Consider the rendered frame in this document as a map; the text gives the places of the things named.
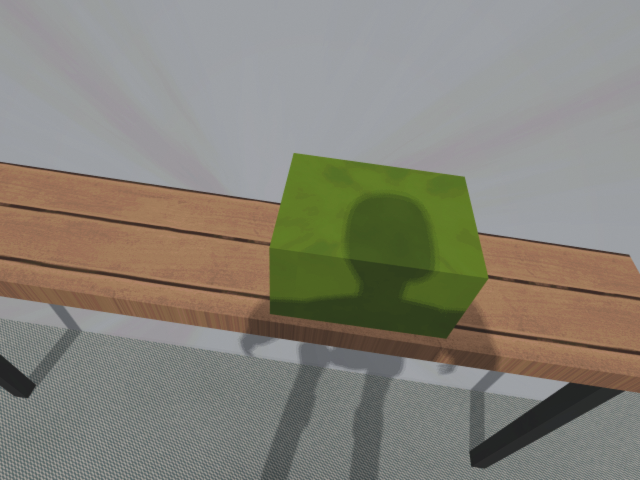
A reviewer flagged table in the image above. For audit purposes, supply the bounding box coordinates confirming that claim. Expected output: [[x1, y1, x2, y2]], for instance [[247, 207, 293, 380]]
[[0, 162, 640, 469]]

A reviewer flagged carton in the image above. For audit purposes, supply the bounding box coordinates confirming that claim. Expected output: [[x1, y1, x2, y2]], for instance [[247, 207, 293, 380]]
[[269, 153, 489, 339]]

